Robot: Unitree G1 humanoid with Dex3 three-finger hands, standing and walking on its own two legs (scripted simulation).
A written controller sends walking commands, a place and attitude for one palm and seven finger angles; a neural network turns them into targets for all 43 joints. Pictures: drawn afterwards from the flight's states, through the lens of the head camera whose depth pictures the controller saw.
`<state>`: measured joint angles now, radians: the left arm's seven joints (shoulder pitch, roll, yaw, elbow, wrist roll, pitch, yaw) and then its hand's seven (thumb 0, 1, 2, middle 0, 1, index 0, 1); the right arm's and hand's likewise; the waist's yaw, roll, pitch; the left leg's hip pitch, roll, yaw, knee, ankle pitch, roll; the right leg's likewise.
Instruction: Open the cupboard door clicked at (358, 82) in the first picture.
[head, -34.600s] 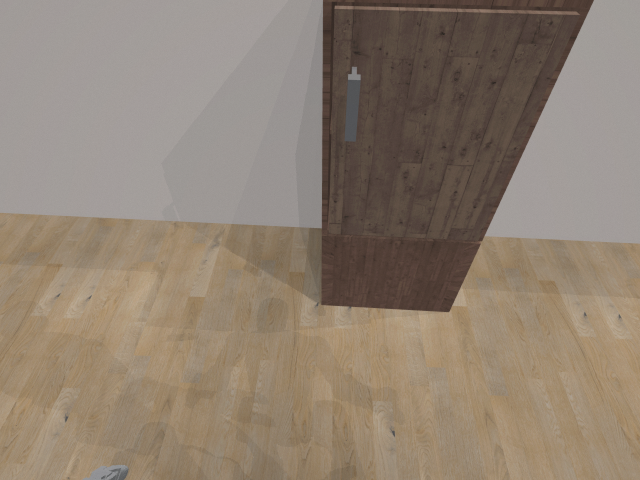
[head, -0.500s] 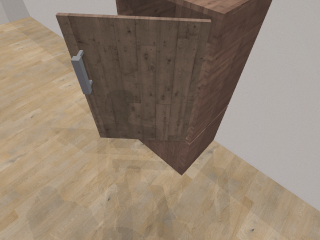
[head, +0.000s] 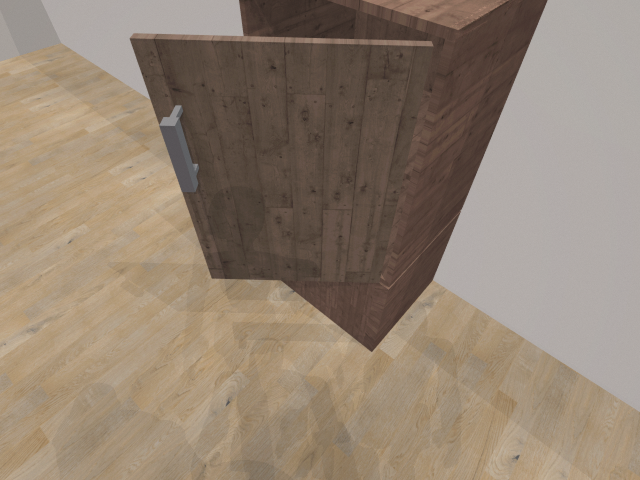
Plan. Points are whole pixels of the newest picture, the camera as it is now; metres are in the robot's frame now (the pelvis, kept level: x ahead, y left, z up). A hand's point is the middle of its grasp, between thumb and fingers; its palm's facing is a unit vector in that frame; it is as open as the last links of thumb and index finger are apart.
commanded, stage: shuffle to correct the standing spot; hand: left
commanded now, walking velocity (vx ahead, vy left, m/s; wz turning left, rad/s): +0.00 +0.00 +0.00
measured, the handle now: (183, 149) +0.59 +0.28 +0.07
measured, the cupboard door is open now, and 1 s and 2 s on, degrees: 40 40 40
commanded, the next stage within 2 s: come to a stop and stand still in 0.24 s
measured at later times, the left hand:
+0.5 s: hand out of the picture +0.04 +0.19 -0.19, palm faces +0.03 -0.98 -0.22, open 7.4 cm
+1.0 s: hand out of the picture +0.09 +0.18 -0.17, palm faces -0.01 -0.98 -0.22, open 7.3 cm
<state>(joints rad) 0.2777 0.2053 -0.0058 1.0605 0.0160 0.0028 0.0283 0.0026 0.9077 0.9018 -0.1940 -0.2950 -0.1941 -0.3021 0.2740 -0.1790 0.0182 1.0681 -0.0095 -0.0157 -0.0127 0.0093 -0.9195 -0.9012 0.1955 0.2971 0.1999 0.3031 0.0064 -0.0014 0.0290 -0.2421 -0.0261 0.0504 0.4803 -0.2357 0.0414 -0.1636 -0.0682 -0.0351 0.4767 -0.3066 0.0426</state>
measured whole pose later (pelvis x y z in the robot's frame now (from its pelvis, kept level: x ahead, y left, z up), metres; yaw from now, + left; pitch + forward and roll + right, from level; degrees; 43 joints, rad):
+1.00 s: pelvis +0.04 +0.00 +0.00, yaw +0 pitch +0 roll +0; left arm 0.22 0.17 -0.02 1.02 0.01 -0.01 0.04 0.00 0.91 0.90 -0.20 -0.30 -0.20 -0.30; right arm 0.24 -0.19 0.00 1.00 -0.01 -0.01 -0.02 0.01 -0.92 -0.90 0.19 0.30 0.20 0.30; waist -0.01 0.02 0.04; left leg -0.20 -0.02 0.05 0.53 -0.32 0.04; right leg -0.24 -0.01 -0.08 0.53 -0.29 -0.02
